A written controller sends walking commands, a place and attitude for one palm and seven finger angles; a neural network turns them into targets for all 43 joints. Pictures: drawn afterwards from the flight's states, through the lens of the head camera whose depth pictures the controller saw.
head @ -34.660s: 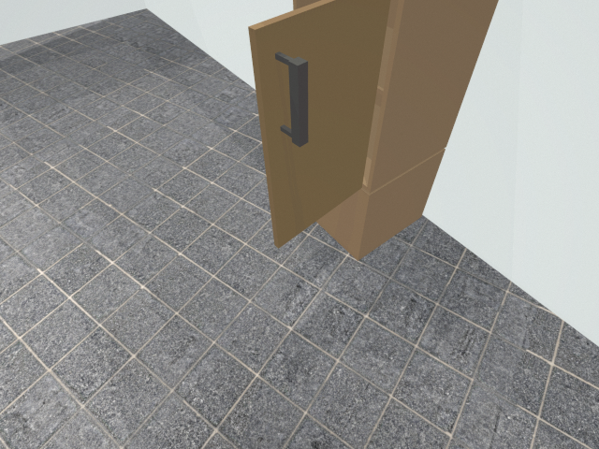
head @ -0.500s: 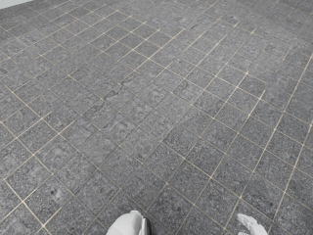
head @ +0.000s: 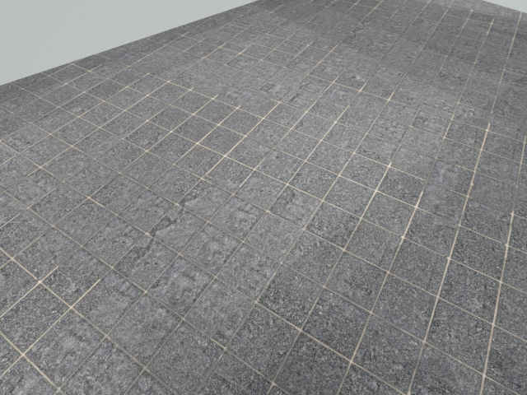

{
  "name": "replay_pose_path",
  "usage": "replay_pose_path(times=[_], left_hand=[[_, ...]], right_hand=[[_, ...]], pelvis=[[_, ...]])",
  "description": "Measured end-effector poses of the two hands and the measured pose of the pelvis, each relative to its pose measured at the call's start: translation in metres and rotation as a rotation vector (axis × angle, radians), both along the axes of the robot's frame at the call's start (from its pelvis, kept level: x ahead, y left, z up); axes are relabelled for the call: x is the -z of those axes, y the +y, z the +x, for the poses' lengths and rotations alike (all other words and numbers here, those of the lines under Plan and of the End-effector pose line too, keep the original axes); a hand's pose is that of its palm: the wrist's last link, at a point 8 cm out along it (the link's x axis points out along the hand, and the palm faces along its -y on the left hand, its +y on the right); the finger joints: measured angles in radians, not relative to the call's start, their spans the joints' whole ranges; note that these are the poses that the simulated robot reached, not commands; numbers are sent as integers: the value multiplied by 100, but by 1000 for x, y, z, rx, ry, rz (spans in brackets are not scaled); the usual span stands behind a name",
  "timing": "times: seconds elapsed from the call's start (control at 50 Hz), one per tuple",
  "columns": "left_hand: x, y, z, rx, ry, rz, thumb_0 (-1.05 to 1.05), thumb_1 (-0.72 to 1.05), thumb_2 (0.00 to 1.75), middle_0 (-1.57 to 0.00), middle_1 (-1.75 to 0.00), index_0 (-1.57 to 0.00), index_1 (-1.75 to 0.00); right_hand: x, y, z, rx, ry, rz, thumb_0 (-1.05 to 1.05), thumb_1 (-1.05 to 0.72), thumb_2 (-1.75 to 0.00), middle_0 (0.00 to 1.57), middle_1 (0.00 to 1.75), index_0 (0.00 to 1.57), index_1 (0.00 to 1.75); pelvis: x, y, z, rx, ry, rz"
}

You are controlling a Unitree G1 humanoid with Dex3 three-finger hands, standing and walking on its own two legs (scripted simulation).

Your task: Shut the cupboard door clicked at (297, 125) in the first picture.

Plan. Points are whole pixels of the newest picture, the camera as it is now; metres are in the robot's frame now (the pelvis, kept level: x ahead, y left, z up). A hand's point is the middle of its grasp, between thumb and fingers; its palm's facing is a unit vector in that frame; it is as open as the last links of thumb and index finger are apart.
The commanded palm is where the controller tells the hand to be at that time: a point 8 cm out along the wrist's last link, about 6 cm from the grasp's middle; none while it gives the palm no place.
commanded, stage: turn to face it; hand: left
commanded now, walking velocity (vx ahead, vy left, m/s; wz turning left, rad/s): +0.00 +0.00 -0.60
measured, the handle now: out of the picture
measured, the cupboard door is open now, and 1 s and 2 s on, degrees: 60 60 60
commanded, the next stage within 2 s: none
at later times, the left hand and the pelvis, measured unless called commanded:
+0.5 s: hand (138, 368) +0.18 +0.24 -0.15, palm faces -0.20 -0.96 -0.21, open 7.3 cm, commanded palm none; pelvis +0.04 +0.05 +0.02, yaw -16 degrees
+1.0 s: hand (196, 337) +0.24 +0.15 -0.16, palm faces -0.52 -0.83 -0.19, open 7.3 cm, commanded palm none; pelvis +0.07 +0.03 +0.01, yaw -32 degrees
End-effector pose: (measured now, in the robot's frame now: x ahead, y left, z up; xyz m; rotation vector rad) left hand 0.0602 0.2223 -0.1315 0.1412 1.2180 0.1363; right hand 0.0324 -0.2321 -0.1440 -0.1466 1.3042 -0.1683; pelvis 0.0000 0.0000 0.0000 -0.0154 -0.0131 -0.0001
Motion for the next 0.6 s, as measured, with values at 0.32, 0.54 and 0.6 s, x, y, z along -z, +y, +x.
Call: replay_pose_path(times=[0.32, 0.54, 0.6], left_hand=[[11, 56, 36, 81, 111, 13, 1, 91, 90, -20, -30, -20, -30], [-17, 58, 142, 275, -24, 31, 1, 92, 90, -20, -30, -20, -30], [-22, 39, 167, 348, -52, 38, 1, 92, 90, -20, -30, -20, -30]], right_hand=[[-35, 12, 34, 95, -97, -108, 0, -91, -90, 20, 29, 20, 30], [-49, 31, -3, 232, -65, -101, 0, -90, -90, 20, 30, 20, 30], [-42, 27, -22, 298, -49, -88, 0, -90, -90, 20, 30, 20, 30]], pelvis=[[-6, 38, 27, 152, 35, 2], [-23, 46, 41, 303, 32, -29], [-20, 42, 42, 349, 31, -24]])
